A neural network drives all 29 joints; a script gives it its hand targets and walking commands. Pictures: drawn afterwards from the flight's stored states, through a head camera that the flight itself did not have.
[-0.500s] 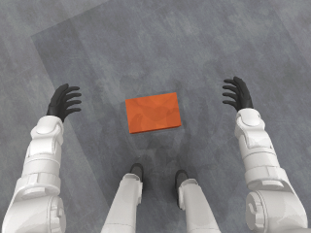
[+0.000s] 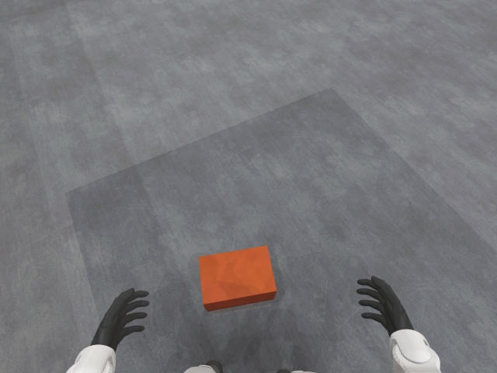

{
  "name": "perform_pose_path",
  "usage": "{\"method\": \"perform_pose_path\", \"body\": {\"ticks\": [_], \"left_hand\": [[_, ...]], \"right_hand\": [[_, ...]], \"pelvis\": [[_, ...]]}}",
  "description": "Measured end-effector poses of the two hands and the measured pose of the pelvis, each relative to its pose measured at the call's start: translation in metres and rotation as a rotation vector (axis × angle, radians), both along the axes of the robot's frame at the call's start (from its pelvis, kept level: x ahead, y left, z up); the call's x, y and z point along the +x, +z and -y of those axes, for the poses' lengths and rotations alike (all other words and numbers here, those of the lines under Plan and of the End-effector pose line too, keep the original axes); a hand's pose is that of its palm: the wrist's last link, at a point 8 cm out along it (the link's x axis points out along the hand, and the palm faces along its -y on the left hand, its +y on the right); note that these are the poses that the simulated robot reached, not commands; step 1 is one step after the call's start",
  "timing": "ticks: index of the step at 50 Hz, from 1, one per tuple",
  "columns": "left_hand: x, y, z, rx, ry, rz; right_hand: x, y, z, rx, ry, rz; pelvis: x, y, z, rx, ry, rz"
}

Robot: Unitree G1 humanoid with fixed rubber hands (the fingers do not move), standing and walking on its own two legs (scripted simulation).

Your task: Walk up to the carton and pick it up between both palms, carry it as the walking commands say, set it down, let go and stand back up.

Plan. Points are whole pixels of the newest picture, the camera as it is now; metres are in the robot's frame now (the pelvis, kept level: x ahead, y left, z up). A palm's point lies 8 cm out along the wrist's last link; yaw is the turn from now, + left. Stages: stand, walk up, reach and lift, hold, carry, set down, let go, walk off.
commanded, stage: let go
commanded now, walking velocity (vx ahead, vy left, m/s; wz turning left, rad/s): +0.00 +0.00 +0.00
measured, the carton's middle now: (237, 278) +0.43 +0.06 -0.70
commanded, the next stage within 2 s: stand in 0.50 s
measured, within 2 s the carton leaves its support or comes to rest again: neither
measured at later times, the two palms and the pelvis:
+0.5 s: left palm (101, 323) +0.19 +0.25 -0.06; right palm (399, 342) +0.17 -0.22 -0.07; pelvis +0.03 +0.02 +0.00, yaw -2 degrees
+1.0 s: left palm (81, 359) +0.14 +0.28 -0.10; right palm (437, 372) +0.13 -0.28 -0.09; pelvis +0.03 +0.01 +0.00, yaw -2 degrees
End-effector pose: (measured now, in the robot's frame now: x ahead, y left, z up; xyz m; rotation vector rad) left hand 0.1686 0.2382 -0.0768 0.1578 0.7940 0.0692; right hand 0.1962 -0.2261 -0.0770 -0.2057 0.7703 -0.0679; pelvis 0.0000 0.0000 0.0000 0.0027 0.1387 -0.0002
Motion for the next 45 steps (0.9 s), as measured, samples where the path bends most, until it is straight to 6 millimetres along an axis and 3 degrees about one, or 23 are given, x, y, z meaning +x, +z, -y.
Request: {"method": "perform_pose_path", "body": {"ticks": [5, 11, 26, 32, 38, 45], "left_hand": [[-0.013, 0.007, 0.001, 0.000, -0.017, 0.005], [-0.009, 0.006, -0.004, -0.002, -0.038, -0.016], [0.024, 0.012, -0.012, 0.039, -0.038, -0.052], [0.030, 0.002, -0.029, 0.095, 0.007, -0.018], [0.018, -0.004, -0.048, 0.140, 0.062, -0.034], [-0.007, -0.015, -0.049, 0.147, 0.080, -0.098]], "right_hand": [[-0.025, 0.013, 0.004, -0.003, -0.006, -0.001], [-0.038, 0.017, 0.001, 0.004, -0.027, -0.017], [-0.023, 0.010, -0.005, 0.014, -0.055, -0.038], [-0.015, 0.002, 0.023, -0.061, -0.096, -0.047], [-0.022, 0.005, 0.053, -0.135, -0.142, -0.058], [-0.044, -0.002, 0.058, -0.148, -0.166, -0.108]], "pelvis": [[0.000, 0.003, 0.000, 0.000, 0.004, 0.131], [0.002, 0.002, -0.007, -0.001, -0.005, 0.216], [0.029, 0.002, -0.021, -0.001, -0.033, 0.201], [0.040, -0.002, -0.015, -0.005, -0.028, 0.164], [0.047, -0.003, -0.010, -0.009, -0.028, 0.156], [0.041, -0.001, -0.008, -0.010, -0.028, 0.161]]}}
